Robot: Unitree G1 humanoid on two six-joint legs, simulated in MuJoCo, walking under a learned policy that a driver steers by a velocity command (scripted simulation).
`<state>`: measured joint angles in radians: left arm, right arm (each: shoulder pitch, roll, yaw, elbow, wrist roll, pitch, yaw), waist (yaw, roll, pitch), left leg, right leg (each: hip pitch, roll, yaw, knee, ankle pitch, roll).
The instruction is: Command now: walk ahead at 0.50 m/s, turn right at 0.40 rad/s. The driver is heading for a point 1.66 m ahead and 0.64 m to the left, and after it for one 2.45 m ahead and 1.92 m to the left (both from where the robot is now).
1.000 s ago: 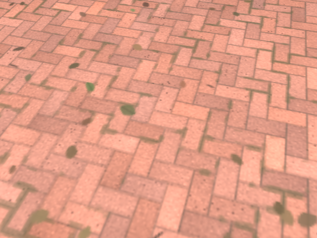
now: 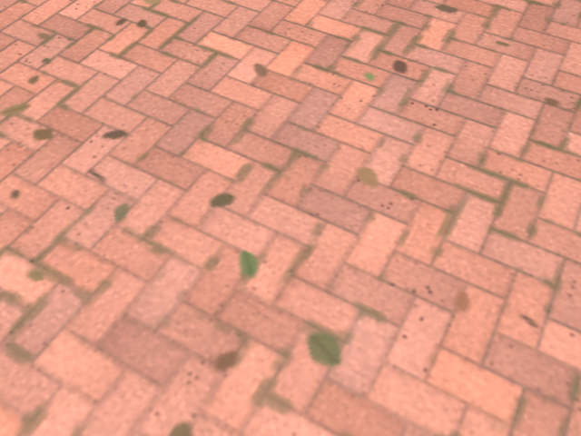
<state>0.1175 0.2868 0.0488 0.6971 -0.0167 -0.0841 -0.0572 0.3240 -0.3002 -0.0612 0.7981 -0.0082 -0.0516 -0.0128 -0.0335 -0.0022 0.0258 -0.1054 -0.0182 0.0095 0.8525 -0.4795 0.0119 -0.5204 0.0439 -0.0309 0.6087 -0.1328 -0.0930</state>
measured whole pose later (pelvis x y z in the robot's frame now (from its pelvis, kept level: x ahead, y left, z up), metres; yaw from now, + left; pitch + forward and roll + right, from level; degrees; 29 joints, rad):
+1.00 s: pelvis +0.58 +0.05 +0.01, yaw +22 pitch +3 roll -1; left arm 0.07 0.28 0.04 0.65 0.01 -0.12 -0.01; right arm 0.38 -0.31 -0.07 0.72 0.02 -0.02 -0.01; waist -0.07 0.01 0.00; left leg -0.16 -0.10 -0.23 0.70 -0.50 0.05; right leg -0.46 0.03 0.04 0.52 -0.11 -0.01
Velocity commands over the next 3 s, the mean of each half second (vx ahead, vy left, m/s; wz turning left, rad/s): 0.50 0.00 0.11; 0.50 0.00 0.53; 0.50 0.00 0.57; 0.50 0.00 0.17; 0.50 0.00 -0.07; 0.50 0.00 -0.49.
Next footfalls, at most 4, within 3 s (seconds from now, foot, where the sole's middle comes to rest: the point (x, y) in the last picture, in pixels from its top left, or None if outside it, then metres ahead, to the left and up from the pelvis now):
0.50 left None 0.45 0.14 -0.75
0.98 right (297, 311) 0.75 -0.01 -0.75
1.48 left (149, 283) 0.85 0.37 -0.75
2.02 right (152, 174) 1.23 0.41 -0.75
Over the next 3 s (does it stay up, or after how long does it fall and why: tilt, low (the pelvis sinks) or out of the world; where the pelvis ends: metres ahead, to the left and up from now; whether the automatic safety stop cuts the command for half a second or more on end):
stays up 1.42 0.71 0.02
